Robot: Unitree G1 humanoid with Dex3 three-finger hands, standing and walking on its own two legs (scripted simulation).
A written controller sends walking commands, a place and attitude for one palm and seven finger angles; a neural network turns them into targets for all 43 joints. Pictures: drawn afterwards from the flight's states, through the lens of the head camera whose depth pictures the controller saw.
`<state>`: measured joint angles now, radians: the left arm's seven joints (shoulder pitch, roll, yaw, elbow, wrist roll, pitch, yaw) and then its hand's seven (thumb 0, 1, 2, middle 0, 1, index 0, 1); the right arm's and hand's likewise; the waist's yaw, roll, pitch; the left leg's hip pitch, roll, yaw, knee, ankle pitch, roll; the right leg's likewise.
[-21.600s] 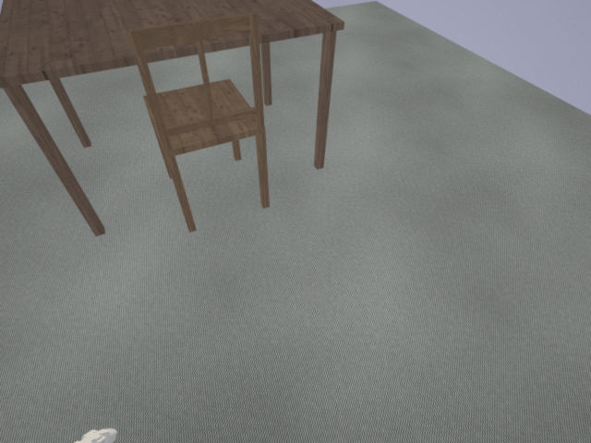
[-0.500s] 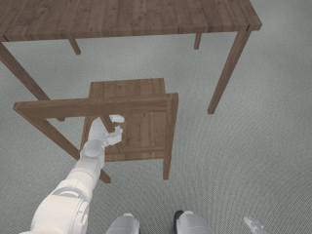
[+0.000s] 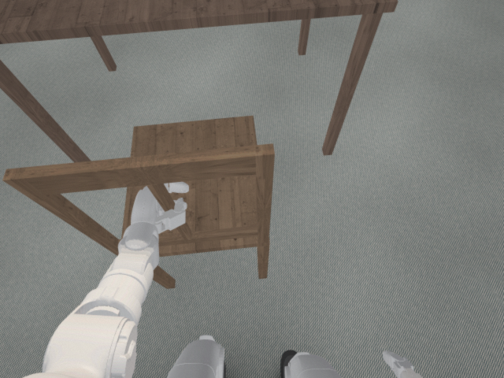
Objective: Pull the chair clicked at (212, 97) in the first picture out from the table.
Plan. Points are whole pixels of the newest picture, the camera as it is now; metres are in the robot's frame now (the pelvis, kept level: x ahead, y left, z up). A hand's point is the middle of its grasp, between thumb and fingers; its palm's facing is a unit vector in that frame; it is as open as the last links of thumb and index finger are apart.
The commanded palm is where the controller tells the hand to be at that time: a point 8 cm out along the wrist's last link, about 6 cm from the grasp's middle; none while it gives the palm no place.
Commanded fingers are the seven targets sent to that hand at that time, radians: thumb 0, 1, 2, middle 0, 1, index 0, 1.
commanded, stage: step backward, pulling the chair out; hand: left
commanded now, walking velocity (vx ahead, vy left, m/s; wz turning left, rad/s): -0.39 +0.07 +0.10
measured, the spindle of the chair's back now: (173, 213) +0.40 +0.16 -0.10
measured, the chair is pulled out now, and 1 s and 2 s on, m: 0.40 0.68 0.76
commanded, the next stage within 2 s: stop walking, hand still on the chair in 0.70 s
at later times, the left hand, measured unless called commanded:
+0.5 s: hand (180, 284) +0.26 +0.12 -0.06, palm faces +0.05 -0.98 -0.19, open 4.9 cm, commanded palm +0.25 +0.17 -0.06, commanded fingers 0.00 0.90 0.90 -0.50 -1.45 -0.50 -1.45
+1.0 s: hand out of the picture +0.10 +0.12 -0.05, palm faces -0.01 -0.99 -0.16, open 4.9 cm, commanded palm +0.08 +0.17 -0.05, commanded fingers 0.00 0.90 0.90 -0.50 -1.45 -0.50 -1.45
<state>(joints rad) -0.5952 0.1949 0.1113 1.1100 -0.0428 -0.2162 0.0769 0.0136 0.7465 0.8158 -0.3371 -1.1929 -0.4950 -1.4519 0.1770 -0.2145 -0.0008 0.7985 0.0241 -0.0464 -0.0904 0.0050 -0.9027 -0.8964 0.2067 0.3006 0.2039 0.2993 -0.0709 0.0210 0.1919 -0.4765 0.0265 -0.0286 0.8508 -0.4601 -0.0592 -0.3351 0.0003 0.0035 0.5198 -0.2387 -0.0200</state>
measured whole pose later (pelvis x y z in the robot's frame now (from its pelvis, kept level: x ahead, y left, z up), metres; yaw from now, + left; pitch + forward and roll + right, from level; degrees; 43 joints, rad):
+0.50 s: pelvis -0.12 -0.02 +0.00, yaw -1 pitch +1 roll +1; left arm -0.55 0.18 0.11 1.09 -0.07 -0.21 0.07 0.02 0.75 0.82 -0.35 -1.18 -0.49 -1.45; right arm 0.17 -0.20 0.00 0.80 0.03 -0.04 -0.08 0.00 -0.90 -0.90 0.21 0.30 0.20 0.30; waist -0.05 0.05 0.20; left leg -0.48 0.03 -0.05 0.90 -0.44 -0.07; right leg -0.33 0.01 -0.02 0.55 -0.24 -0.04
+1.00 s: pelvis -0.23 -0.01 +0.00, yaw +3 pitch -1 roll -1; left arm -0.40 0.13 -0.03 0.88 -0.06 -0.11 0.06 0.01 0.76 0.84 -0.32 -1.23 -0.49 -1.45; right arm 0.28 -0.20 0.02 0.72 0.03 -0.01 -0.07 0.01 -0.90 -0.90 0.20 0.30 0.20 0.30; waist -0.04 0.06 0.15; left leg -0.21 0.09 0.04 0.54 -0.31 -0.06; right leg -0.26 0.01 -0.05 0.49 -0.22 -0.02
